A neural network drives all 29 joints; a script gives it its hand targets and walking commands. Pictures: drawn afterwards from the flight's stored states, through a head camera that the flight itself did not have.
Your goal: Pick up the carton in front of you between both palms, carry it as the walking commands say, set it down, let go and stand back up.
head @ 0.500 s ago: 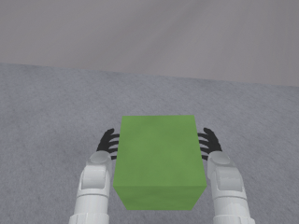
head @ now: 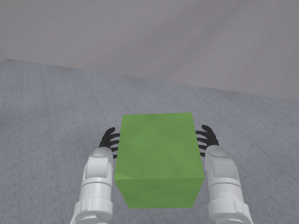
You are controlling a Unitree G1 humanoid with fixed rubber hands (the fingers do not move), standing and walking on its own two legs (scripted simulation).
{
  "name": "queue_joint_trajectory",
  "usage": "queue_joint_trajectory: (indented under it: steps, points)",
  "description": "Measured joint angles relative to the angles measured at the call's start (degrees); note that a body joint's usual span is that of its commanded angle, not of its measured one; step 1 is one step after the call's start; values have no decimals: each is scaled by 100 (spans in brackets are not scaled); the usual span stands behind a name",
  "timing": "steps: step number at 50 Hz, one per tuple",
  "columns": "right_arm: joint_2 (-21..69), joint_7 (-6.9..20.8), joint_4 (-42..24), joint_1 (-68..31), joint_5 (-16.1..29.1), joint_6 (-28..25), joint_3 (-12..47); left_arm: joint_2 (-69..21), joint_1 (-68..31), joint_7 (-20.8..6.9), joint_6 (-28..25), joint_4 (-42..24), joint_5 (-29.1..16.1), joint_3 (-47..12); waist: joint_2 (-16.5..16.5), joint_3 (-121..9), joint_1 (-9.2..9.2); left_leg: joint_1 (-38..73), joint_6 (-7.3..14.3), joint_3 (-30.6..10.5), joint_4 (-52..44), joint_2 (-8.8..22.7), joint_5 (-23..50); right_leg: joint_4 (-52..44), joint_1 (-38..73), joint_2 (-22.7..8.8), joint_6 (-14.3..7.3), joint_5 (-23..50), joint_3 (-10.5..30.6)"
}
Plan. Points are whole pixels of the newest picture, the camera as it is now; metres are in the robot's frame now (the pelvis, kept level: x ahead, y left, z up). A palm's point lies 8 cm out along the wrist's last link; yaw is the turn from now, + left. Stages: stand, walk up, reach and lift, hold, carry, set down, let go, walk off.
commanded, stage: set down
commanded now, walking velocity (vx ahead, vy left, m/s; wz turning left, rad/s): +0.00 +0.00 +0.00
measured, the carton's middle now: (158, 163) +0.32 +0.00 -0.04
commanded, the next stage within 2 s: none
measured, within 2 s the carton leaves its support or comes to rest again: neither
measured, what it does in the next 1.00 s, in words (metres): lowers itself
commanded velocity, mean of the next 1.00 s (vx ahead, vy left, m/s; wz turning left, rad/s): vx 0.00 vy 0.00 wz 0.00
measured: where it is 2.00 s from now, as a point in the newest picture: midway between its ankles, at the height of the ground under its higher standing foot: outside the picture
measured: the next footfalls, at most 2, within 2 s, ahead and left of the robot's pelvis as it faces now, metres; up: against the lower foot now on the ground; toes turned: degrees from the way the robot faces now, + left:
none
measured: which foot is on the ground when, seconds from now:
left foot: down 0.00-1.00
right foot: down 0.00-1.00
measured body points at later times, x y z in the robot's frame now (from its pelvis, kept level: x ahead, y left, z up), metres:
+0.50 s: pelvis -0.03 +0.01 -0.07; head +0.18 -0.01 +0.33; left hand +0.37 +0.17 -0.15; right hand +0.36 -0.14 -0.16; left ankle +0.00 +0.13 -0.74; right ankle +0.07 -0.11 -0.74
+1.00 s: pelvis -0.04 +0.02 -0.20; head +0.21 +0.01 +0.18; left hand +0.42 +0.16 -0.29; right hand +0.41 -0.14 -0.29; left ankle +0.00 +0.13 -0.74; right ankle +0.07 -0.11 -0.74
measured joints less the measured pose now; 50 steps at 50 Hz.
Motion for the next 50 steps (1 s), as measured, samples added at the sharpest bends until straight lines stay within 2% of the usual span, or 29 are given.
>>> queue_joint_trajectory:
  steps: [8, 13, 18, 24, 28, 31, 42, 50]
  points:
    - [277, 2, 980, -1015, -501, -595, -1081, -25, -1049, -268, -653, 1103, 741, 1106, -23, 151, 12, -686, 47, -184, 699, -25, -288, 616, -616, 182, -72, -256, 114]
    - [334, 17, 1331, -1355, -700, -1225, -1395, 33, -1378, -333, -1198, 1364, 993, 1412, -60, 222, 42, -1667, -52, -215, 1183, -91, -378, 1095, -1596, 193, -72, -351, 150]
    - [304, -55, 1302, -1327, -537, -2138, -1228, 149, -1428, -275, -2022, 1339, 731, 1267, -107, 261, 34, -3130, -133, -167, 1763, -187, -430, 1637, -3058, 171, -12, -376, 227]
    - [33, -256, 1114, -1295, 115, -2978, -774, 385, -1533, -27, -2781, 1253, -101, 713, -121, 66, 32, -5117, -104, -68, 2707, -319, -608, 2500, -5030, 155, 109, -489, 345]
    - [-148, -302, 910, -1330, 497, -3093, -565, 483, -1579, 154, -2897, 1095, -639, 373, -87, -360, -1, -6252, -68, -35, 3392, -438, -806, 3176, -6161, 136, 203, -693, 412]
    - [-224, -289, 900, -1452, 613, -3039, -572, 499, -1690, 219, -2833, 1069, -816, 337, -68, -713, -27, -6886, -43, -7, 3862, -505, -973, 3644, -6796, 136, 258, -862, 451]
    - [-316, -138, 1402, -2164, 344, -2668, -1090, 501, -2323, 308, -2456, 1508, -551, 673, -93, -1442, -120, -8393, -26, 92, 5081, -637, -1410, 4890, -8342, 200, 345, -1286, 556]
    - [-484, -228, 1564, -2579, 517, -2761, -1063, 767, -2776, 385, -2579, 1765, -733, 510, -149, -1485, -150, -9476, -98, 124, 5959, -699, -1651, 5782, -9466, 289, 362, -1484, 581]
